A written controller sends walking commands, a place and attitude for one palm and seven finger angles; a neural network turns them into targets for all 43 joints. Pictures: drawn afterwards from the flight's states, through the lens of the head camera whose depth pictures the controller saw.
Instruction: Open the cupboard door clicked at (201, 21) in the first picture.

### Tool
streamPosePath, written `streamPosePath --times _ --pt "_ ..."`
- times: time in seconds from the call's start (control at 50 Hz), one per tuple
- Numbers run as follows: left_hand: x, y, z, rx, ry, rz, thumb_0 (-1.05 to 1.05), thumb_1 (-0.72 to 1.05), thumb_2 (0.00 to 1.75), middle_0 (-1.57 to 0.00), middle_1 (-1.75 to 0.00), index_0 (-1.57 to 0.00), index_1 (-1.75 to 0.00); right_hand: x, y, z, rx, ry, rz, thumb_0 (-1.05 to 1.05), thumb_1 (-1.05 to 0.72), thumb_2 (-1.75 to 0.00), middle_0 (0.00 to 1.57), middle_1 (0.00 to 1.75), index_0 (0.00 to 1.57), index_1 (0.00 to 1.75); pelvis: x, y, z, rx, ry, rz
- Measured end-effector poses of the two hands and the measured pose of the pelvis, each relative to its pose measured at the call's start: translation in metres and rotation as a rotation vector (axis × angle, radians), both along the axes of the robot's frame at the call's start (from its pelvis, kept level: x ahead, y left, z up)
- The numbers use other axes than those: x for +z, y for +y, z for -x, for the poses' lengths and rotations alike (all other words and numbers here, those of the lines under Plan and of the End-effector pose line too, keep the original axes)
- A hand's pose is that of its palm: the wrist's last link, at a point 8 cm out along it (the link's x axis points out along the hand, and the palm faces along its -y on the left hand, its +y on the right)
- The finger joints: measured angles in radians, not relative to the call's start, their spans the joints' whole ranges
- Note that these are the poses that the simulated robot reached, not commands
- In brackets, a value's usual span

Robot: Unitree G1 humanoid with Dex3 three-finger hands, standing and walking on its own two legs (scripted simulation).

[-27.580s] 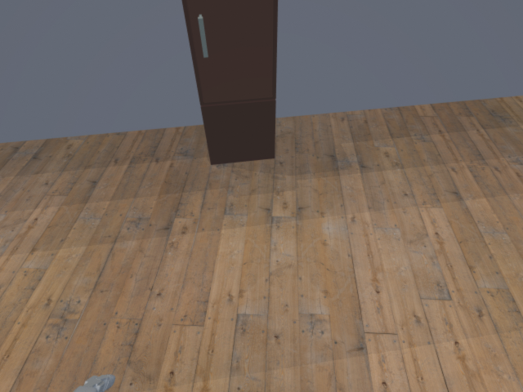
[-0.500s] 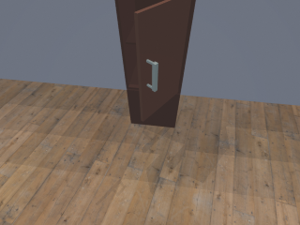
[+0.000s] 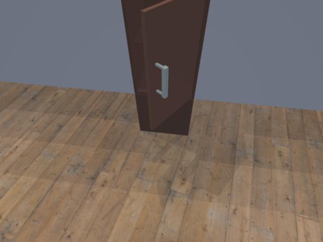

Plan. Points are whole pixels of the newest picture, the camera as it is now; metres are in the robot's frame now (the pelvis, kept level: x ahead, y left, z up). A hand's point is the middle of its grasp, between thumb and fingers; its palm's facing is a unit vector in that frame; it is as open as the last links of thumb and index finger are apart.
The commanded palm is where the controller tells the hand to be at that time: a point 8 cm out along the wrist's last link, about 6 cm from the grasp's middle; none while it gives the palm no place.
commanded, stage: look to check the result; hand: left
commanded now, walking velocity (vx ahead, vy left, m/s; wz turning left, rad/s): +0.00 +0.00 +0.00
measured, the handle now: (161, 81) +0.71 +0.05 -0.04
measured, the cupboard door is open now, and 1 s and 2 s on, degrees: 56 56 56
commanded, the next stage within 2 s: walk to a spot facing it in 0.24 s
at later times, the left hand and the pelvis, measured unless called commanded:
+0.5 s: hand out of the picture +0.05 +0.20 -0.17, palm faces -0.01 -0.96 -0.27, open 7.4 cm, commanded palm none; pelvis +0.01 -0.01 +0.00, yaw -2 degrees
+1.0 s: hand out of the picture +0.08 +0.13 -0.16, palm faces -0.21 -0.93 -0.30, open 7.4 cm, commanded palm none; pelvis +0.00 -0.06 +0.00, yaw -17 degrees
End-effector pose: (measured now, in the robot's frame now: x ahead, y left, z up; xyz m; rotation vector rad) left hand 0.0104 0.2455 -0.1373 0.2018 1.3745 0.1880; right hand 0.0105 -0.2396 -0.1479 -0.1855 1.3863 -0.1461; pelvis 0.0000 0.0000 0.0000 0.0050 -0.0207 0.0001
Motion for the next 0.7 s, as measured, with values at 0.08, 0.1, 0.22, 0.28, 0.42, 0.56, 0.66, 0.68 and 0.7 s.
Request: streamPosePath --times 0.08,0.1,0.22,0.28,0.42,0.56,0.66,0.68,0.7 --pt "0.001 0.001 -0.006 -0.004 -0.01 -0.005 0.01 0.9 0.9 -0.2 -0.3 -0.2 -0.3 0.001 -0.005 -0.007 0.005 -0.01 0.008 0.0 -0.91 -0.9 0.2 0.3 0.2 0.3 0.0 -0.002 -0.002 0.0 0.0 0.0" --pt "0.001 0.001 -0.007 -0.005 -0.013 -0.005 0.01 0.9 0.9 -0.2 -0.3 -0.2 -0.3 0.001 -0.006 -0.009 0.006 -0.013 0.009 0.0 -0.91 -0.9 0.2 0.3 0.2 0.3 0.0 -0.002 -0.003 0.0 0.0 0.0" --pt "0.002 0.0 -0.019 -0.016 -0.033 -0.009 0.01 0.9 0.9 -0.2 -0.3 -0.2 -0.3 0.003 -0.012 -0.019 0.011 -0.032 0.017 0.0 -0.91 -0.9 0.2 0.3 0.2 0.3 0.001 -0.004 -0.005 -0.002 0.0 0.0" --pt "0.003 0.0 -0.024 -0.021 -0.043 -0.01 0.01 0.9 0.9 -0.2 -0.3 -0.2 -0.3 0.004 -0.014 -0.023 0.013 -0.039 0.02 0.0 -0.91 -0.9 0.2 0.3 0.2 0.3 0.001 -0.005 -0.007 -0.003 0.0 0.0" --pt "0.005 0.001 -0.035 -0.03 -0.059 -0.016 0.01 0.9 0.9 -0.2 -0.3 -0.2 -0.3 0.005 -0.019 -0.028 0.015 -0.045 0.026 0.0 -0.91 -0.9 0.2 0.3 0.2 0.3 0.001 -0.007 -0.01 -0.008 0.004 0.0" --pt "-0.001 -0.004 -0.039 -0.054 -0.024 -0.01 0.01 0.9 0.9 -0.2 -0.3 -0.2 -0.3 -0.001 -0.015 -0.021 -0.052 -0.056 0.023 0.0 -0.91 -0.9 0.2 0.3 0.2 0.3 -0.004 -0.008 -0.009 -0.068 0.011 -0.002" --pt "-0.007 -0.01 -0.047 -0.1 -0.006 0.0 0.01 0.9 0.9 -0.2 -0.3 -0.2 -0.3 -0.007 -0.015 -0.003 -0.118 -0.05 0.017 0.0 -0.91 -0.9 0.2 0.3 0.2 0.3 -0.01 -0.011 -0.005 -0.117 0.019 -0.018" --pt "-0.008 -0.012 -0.05 -0.11 -0.007 -0.001 0.01 0.9 0.9 -0.2 -0.3 -0.2 -0.3 -0.009 -0.016 0.001 -0.129 -0.048 0.016 0.0 -0.91 -0.9 0.2 0.3 0.2 0.3 -0.012 -0.013 -0.003 -0.128 0.02 -0.024" --pt "-0.009 -0.014 -0.053 -0.119 -0.009 -0.003 0.01 0.9 0.9 -0.2 -0.3 -0.2 -0.3 -0.011 -0.018 0.006 -0.139 -0.044 0.014 0.0 -0.91 -0.9 0.2 0.3 0.2 0.3 -0.013 -0.015 -0.002 -0.14 0.019 -0.031"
